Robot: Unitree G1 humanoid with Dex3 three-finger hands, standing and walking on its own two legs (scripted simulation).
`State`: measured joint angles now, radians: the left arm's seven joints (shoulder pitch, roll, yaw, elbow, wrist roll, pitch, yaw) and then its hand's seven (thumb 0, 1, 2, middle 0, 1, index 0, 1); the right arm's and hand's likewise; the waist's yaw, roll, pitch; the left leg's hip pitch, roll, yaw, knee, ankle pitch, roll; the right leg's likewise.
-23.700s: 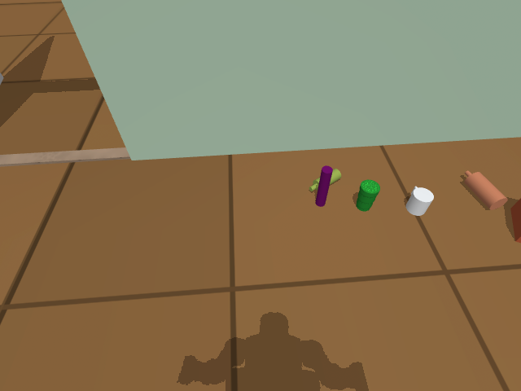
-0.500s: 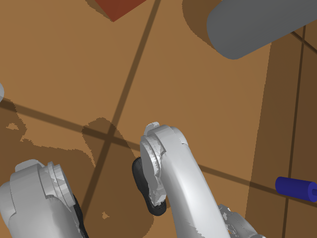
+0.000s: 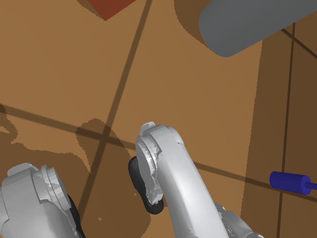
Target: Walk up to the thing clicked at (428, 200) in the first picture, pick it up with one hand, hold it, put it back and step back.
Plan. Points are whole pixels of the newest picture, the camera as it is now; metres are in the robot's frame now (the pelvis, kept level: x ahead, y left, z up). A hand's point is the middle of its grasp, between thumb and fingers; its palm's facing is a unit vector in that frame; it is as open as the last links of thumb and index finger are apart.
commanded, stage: close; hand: left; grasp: from above
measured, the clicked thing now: out of the picture +0.51 +0.33 -0.26
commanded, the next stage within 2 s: settle in 0.88 s
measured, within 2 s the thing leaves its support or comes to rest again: leaves its support in 1.36 s
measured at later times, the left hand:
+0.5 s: hand out of the picture +0.48 +0.31 -0.22, palm faces -0.42 -0.12 -0.90, open 12.2 cm
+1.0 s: hand out of the picture +0.48 +0.31 -0.22, palm faces -0.42 -0.11 -0.90, open 11.9 cm
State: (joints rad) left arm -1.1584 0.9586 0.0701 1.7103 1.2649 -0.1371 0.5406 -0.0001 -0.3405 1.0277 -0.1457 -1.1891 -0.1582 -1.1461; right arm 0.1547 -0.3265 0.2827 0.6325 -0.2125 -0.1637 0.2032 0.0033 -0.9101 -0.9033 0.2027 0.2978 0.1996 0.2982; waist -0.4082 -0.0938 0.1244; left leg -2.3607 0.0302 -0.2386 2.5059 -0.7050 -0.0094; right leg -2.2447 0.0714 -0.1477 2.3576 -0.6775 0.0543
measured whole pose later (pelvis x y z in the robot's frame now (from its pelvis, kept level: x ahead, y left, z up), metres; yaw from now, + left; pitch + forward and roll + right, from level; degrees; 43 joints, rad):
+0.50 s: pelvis +0.00 +0.00 +0.00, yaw +0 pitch +31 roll -13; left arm -1.15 0.96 0.04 1.69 1.26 -0.15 0.52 0.00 -0.30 0.94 -0.29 -1.10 -0.26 -1.08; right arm 0.16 -0.33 0.28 0.63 -0.21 -0.14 0.19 0.00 -0.91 -0.91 0.20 0.30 0.20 0.30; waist -0.40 -0.10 0.12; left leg -2.35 0.03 -0.25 2.50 -0.71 -0.01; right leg -2.23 0.07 -0.15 2.34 -0.68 0.06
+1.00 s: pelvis +0.00 +0.00 +0.00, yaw +0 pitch +30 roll -13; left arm -1.17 0.97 0.04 1.69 1.25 -0.14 0.52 0.00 -0.30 0.88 -0.40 -0.98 -0.38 -0.99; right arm 0.16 -0.34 0.29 0.62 -0.21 -0.15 0.19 0.00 -0.92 -0.91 0.20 0.30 0.20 0.30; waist -0.41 -0.09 0.13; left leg -2.35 0.03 -0.24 2.49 -0.70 -0.01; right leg -2.23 0.07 -0.15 2.34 -0.67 0.05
